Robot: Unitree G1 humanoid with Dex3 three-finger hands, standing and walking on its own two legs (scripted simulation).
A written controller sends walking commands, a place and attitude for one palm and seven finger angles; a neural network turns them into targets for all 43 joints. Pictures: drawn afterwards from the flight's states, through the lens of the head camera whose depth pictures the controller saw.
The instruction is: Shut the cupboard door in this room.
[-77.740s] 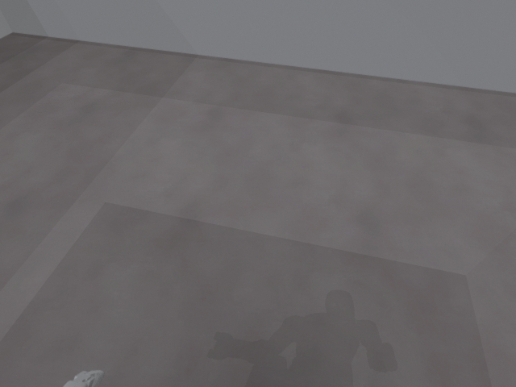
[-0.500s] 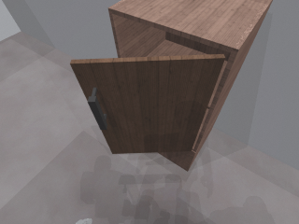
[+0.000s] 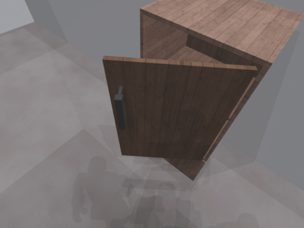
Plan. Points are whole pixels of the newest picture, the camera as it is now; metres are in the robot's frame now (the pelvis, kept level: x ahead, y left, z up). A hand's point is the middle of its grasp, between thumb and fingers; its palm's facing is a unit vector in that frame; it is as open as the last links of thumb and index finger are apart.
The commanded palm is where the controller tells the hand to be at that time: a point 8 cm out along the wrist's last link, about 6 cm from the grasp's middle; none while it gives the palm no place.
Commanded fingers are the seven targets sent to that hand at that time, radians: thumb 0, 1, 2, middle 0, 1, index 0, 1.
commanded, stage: come to a stop and stand still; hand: left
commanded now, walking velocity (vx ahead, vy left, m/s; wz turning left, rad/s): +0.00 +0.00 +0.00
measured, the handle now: (121, 108) +0.46 +0.15 +0.00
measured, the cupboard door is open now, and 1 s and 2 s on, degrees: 36 36 36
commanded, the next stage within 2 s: look again from close up in 1.02 s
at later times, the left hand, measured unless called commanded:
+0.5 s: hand out of the picture +0.02 +0.21 -0.16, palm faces -0.01 -0.96 -0.27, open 7.4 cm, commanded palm none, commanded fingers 0.00 0.90 0.90 -0.20 -0.30 -0.20 -0.30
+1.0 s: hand out of the picture -0.04 +0.25 -0.17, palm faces -0.02 -0.96 -0.29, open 7.4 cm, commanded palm none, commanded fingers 0.00 0.90 0.90 -0.20 -0.30 -0.20 -0.30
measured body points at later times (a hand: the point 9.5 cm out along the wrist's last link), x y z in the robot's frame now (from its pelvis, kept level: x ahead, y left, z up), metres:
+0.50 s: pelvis -0.05 -0.01 +0.00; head -0.06 +0.00 +0.44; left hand +0.02 +0.26 -0.14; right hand +0.01 -0.29 -0.13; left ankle +0.02 +0.10 -0.74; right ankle -0.05 -0.13 -0.74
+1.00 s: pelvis -0.06 +0.02 +0.00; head -0.05 +0.04 +0.45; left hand -0.04 +0.30 -0.15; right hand +0.02 -0.26 -0.13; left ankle +0.02 +0.10 -0.74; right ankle -0.05 -0.13 -0.74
